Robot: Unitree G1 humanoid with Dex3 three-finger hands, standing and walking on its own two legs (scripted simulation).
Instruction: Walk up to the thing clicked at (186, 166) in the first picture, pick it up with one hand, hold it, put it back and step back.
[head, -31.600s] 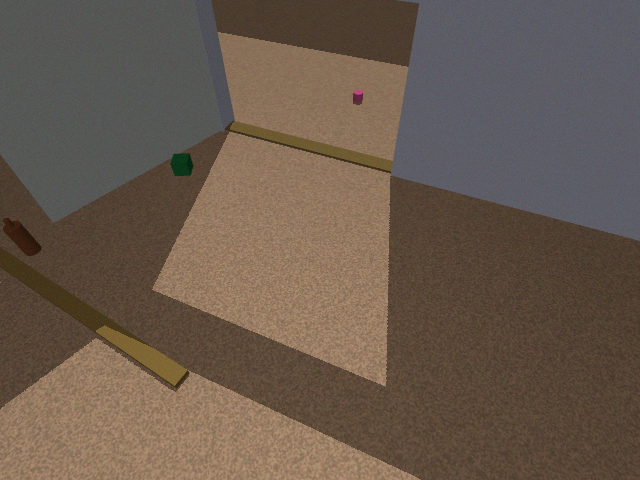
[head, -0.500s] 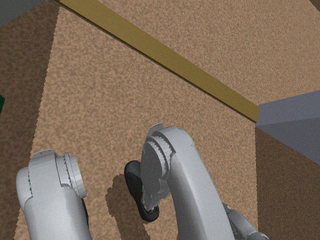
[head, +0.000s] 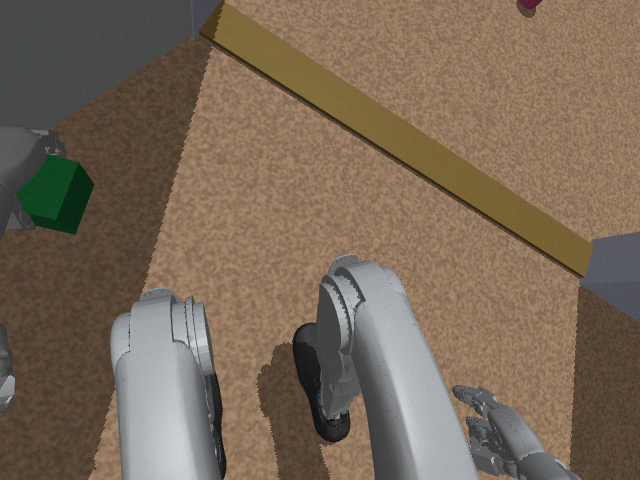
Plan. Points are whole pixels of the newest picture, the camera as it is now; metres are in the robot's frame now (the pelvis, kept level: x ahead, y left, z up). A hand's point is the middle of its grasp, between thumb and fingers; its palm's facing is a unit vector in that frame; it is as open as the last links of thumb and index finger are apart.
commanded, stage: settle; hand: left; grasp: from above
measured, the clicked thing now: (44, 192) +0.46 +0.29 -0.21
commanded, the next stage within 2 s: lift in 0.10 s
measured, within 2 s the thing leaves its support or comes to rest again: neither
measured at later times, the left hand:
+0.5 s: hand out of the picture +0.44 +0.32 -0.10, palm faces -0.50 +0.01 -0.87, open 10.4 cm
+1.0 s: hand out of the picture +0.37 +0.30 +0.08, palm faces -0.44 -0.02 -0.90, open 10.3 cm
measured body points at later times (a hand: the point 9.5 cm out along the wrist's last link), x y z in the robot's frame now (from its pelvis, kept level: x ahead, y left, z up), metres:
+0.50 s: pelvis +0.00 +0.01 +0.03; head +0.22 +0.08 +0.42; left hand +0.46 +0.32 -0.05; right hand +0.08 -0.26 -0.07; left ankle +0.08 +0.11 -0.31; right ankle +0.11 -0.10 -0.31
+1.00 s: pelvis +0.00 +0.01 +0.17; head +0.16 +0.05 +0.59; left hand +0.39 +0.30 +0.14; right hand +0.14 -0.26 +0.05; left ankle +0.08 +0.11 -0.31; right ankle +0.11 -0.10 -0.31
